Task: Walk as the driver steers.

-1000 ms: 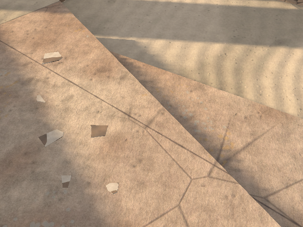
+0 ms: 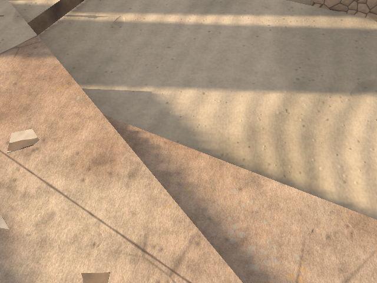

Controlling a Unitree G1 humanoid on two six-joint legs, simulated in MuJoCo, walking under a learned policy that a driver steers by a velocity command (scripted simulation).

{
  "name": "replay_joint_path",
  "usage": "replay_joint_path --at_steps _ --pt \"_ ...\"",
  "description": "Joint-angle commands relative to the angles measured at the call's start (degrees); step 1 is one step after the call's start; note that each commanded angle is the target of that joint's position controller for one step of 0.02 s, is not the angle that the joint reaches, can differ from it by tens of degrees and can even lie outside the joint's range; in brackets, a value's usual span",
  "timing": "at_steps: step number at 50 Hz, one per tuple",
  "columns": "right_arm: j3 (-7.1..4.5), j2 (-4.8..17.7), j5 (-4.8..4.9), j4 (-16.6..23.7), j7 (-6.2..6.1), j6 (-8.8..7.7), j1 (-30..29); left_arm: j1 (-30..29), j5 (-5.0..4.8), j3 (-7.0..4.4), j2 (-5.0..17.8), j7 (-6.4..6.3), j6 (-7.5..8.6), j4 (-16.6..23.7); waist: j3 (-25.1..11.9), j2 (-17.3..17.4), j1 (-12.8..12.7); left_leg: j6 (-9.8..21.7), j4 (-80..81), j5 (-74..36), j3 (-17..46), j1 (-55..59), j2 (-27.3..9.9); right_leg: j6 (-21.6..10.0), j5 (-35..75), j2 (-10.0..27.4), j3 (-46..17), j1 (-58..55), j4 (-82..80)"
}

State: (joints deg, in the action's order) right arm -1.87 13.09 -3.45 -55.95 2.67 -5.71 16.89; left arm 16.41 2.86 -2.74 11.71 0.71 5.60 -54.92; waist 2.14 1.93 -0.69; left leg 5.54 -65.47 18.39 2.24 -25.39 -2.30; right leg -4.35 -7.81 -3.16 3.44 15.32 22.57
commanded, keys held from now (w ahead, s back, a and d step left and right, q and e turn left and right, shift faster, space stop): w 0.40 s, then w+e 0.22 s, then e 0.28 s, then no key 0.10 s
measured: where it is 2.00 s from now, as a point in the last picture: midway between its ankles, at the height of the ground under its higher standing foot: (210, 263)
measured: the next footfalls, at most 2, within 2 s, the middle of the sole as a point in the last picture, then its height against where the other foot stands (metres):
left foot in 0.40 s outside the picture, level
right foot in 0.96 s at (238, 249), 0.08 m lower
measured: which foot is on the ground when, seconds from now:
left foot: up 0.00-0.38, down 0.40-0.98, up 1.00-1.00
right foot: down 0.00-0.42, up 0.44-0.94, down 0.96-1.00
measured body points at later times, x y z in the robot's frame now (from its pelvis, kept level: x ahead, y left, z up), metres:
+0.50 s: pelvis +0.29 +0.05 -0.01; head +0.31 +0.05 +0.44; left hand +0.24 +0.28 -0.16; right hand +0.44 -0.20 -0.12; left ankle +0.36 +0.13 -0.74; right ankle +0.12 -0.08 -0.66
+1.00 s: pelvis +0.53 -0.01 -0.07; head +0.56 -0.04 +0.37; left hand +0.73 +0.18 -0.19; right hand +0.42 -0.23 -0.23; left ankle +0.37 +0.13 -0.72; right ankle +0.61 -0.11 -0.81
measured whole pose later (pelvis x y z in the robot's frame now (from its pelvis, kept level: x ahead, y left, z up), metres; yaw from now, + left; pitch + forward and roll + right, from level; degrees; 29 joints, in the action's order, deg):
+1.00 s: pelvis +0.53 -0.01 -0.07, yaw -15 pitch +1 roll +4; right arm -2.9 10.1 -0.6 -58.3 -2.6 -4.1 22.4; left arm 5.8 3.6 -2.9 12.0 2.7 4.7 -51.2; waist 3.5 -2.1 3.0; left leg -0.4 -55.7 39.5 -14.9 -6.9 -3.3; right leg -4.9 4.2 2.4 3.3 22.1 22.7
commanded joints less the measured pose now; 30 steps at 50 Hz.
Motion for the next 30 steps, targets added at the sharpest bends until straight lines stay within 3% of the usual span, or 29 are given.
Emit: replay_joint_path --at_steps 1,2,3,4,5,6,7,8,9,10,12,13,14,15,16,17,18,19,20,21,22,23,24,25,26,27,28,30 --pt "0.82 -1.63 -2.47 1.98 0.20 0.19 3.12 0.25 1.57 0.54 -0.64 -0.75 1.78 2.72 -0.58 -6.30 1.25 0.20 -0.08 -3.92 3.54 -10.00 -4.90 -11.06 -3.20 15.98 -17.13 -4.79 -16.62" --pt "0.76 -0.62 -1.93 2.81 0.56 0.14 1.46 1.87 2.22 0.28 0.71 -0.69 2.26 2.12 0.70 -5.04 1.02 -0.06 3.09 -7.66 3.06 -13.22 -5.14 -11.49 -1.91 16.00 -15.95 -5.10 -17.25" --pt "-1.07 4.66 2.21 5.02 -0.46 1.73 -2.14 4.60 -3.06 -1.61 8.76 0.08 1.68 0.54 1.19 -1.80 3.12 -2.58 6.64 -10.78 -1.98 -8.99 -4.62 -8.35 8.17 15.16 -12.65 -1.55 -17.48" --pt "1.02 -0.35 -1.43 4.40 0.57 0.99 -2.93 3.31 2.53 0.16 2.13 0.59 2.62 1.87 0.08 -5.13 0.56 -1.95 10.62 -16.76 1.02 -12.79 -5.79 -11.23 4.69 14.25 -10.64 -3.35 -16.39" --pt "1.07 -1.04 -2.01 4.66 0.71 1.06 -4.93 6.64 2.85 0.51 0.84 1.04 2.70 0.71 1.07 -5.30 -0.50 -2.38 14.61 -20.68 0.20 -14.56 -5.56 -11.75 5.39 14.49 -10.37 -4.96 -16.29" --pt "-0.29 3.23 2.21 7.58 -0.26 1.96 -9.32 7.79 -3.87 -1.01 6.86 0.50 1.75 -0.30 2.40 -3.12 1.09 -4.04 17.77 -20.27 -4.37 -9.18 -3.99 -7.53 12.78 12.68 -8.23 -1.41 -16.80" --pt "1.50 -1.29 -1.87 6.70 0.79 1.95 -9.92 9.57 2.32 0.90 1.27 1.90 2.45 -0.56 0.83 -5.93 -1.44 -3.13 21.12 -25.03 -2.16 -10.64 -4.18 -11.10 9.82 12.99 -7.50 -2.71 -15.19" --pt "0.31 1.68 2.66 8.52 -0.10 2.31 -12.75 9.28 -3.82 -0.82 6.40 0.63 1.59 -0.72 2.97 -5.00 0.09 -4.02 24.46 -24.22 -5.97 -6.56 -2.72 -6.60 13.67 11.29 -5.60 -1.71 -15.75" --pt "1.55 -0.81 -1.74 8.23 0.79 2.47 -13.23 13.82 2.58 0.97 1.94 2.60 2.33 -2.38 1.71 -6.37 -2.55 -3.12 25.42 -26.47 -2.61 -8.86 -3.11 -11.64 11.35 13.83 -7.98 -4.00 -14.68" --pt "0.92 0.08 -1.98 8.38 0.91 2.50 -13.20 16.83 2.70 0.51 2.80 3.40 2.46 -3.63 3.39 -6.68 -2.68 -2.68 26.89 -25.43 -1.16 -14.24 -3.12 -13.15 12.49 16.39 -10.09 -11.42 -14.45" --pt "0.28 1.94 -1.17 9.57 0.45 2.49 -16.96 17.88 2.08 0.41 3.39 3.81 2.30 -4.23 3.47 -4.89 -3.22 -1.83 31.99 -23.52 -1.13 -17.61 -2.61 -13.13 15.46 17.84 -10.77 -19.46 -13.86" --pt "-0.19 2.95 3.31 11.13 -0.21 2.12 -21.03 13.49 -4.01 -0.85 6.60 0.65 1.12 -2.46 4.87 -3.91 -3.02 -2.97 32.29 -22.05 -7.27 -12.35 -0.86 -7.03 16.85 13.56 -6.31 -15.37 -13.07" --pt "0.76 0.47 -0.44 11.20 0.07 2.65 -21.49 18.92 2.11 1.35 1.96 2.73 1.51 -5.24 2.09 -5.66 -3.70 -1.75 32.95 -21.74 -1.60 -11.50 -2.04 -10.80 16.06 17.83 -10.29 -18.58 -13.63" --pt "0.21 1.26 -0.74 11.41 0.11 2.91 -20.98 19.03 2.21 0.66 2.92 3.12 1.41 -5.47 4.45 -6.15 -2.98 -1.11 34.40 -19.02 -0.94 -15.82 -2.07 -10.79 17.93 19.44 -10.75 -24.29 -13.34" --pt "-0.51 3.09 3.13 11.57 -0.23 2.26 -21.85 13.86 -2.98 -1.00 7.08 0.07 0.34 -3.67 6.43 -5.77 -2.73 -1.84 34.91 -14.74 -8.24 -11.76 0.58 -5.89 20.93 14.36 -5.88 -20.59 -10.94" --pt "-0.42 2.11 3.01 11.50 -0.76 1.92 -21.28 15.19 -3.13 -0.75 6.92 -0.87 -0.02 -4.14 5.16 -7.08 -3.12 -1.88 35.06 -11.19 -9.00 -5.12 2.13 -5.06 24.09 14.51 -6.41 -18.29 -8.43" --pt "-0.16 1.89 0.44 11.70 -0.22 1.91 -20.68 19.53 2.99 0.53 4.18 1.50 0.69 -6.57 0.09 -5.62 -0.65 0.65 36.35 -19.87 -3.95 0.56 0.47 -7.99 34.37 19.23 -9.74 -20.38 -8.54" --pt "-1.48 4.46 0.89 11.01 -0.43 1.85 -16.85 14.79 2.05 -0.81 6.91 2.43 0.58 -5.44 -0.08 -5.62 3.03 2.29 40.71 -19.33 -5.38 3.51 2.20 -6.26 39.98 16.84 -6.82 -22.76 -3.81" --pt "-2.48 7.47 1.73 8.80 -0.65 1.20 -9.93 14.30 2.30 -0.82 6.23 2.94 0.79 -4.43 -8.38 -3.71 4.44 5.28 35.46 -21.13 -5.51 19.43 2.41 -3.45 38.82 11.92 -3.72 -17.79 5.01" --pt "-3.76 10.86 -0.27 3.49 -2.04 0.51 8.22 14.77 -4.62 -1.09 5.19 -0.53 -0.20 -2.14 -13.42 -1.27 8.17 8.96 30.45 -28.43 8.19 42.38 -10.45 -0.07 20.03 7.28 -0.29 4.07 28.03" --pt "-2.25 8.40 0.20 2.55 -2.00 0.43 15.99 24.41 3.80 2.80 -2.69 3.70 1.45 -4.16 -32.31 14.11 8.99 22.33 44.72 -14.45 34.54 61.87 -21.12 1.55 -25.00 -1.88 -7.30 16.58 38.72" --pt "-5.04 13.20 2.27 -0.06 -2.64 1.23 12.63 8.89 -4.63 -1.45 5.69 -0.45 -0.60 -1.46 -11.48 2.31 9.15 12.95 45.66 -14.31 27.76 45.59 -20.49 0.97 -23.76 2.37 -5.53 24.04 49.49" --pt "-2.56 6.06 -0.89 1.49 -2.60 -0.72 8.95 7.77 1.20 -0.22 3.93 1.76 0.80 -0.62 -5.84 1.83 8.98 11.59 52.60 0.92 25.19 34.44 -18.03 -1.36 -17.50 4.66 -13.54 23.30 50.34" --pt "-2.23 3.26 -0.55 1.77 -2.97 -1.02 3.25 5.99 1.90 -0.78 3.28 1.59 1.11 -0.75 0.29 3.57 6.05 10.63 54.36 0.10 19.38 27.24 -16.20 -2.29 -14.97 7.37 -11.67 24.36 47.44" --pt "-2.48 4.95 2.84 2.85 -2.87 -0.24 -2.41 5.37 -3.69 -1.61 4.85 0.03 -0.40 0.76 1.45 -1.46 0.41 4.78 54.68 -14.68 10.94 20.17 -14.24 -1.31 -8.53 7.78 -8.47 17.69 41.86" --pt "-1.96 3.28 3.35 3.02 -2.69 -0.12 -3.59 7.53 -3.17 -1.13 2.78 -0.19 -1.75 -0.58 0.30 -0.23 -0.64 3.17 55.38 -18.26 6.46 16.24 -12.98 -0.48 -8.82 7.95 -7.37 13.38 40.28" --pt "-1.86 2.75 3.04 3.00 -2.62 -0.57 -2.40 8.91 -2.30 -1.04 1.49 -0.22 -2.62 -0.87 -0.57 0.24 -1.14 3.21 55.37 -22.61 4.25 14.86 -12.31 -0.02 -8.70 7.35 -6.66 11.18 40.42" --pt "-2.20 4.12 3.34 2.17 -2.97 -1.16 -0.52 5.44 -1.36 -1.15 0.91 0.42 -3.87 1.16 0.19 2.24 -1.58 3.82 57.12 -22.64 0.15 14.27 -12.01 0.64 -5.55 8.25 -5.45 14.12 38.05"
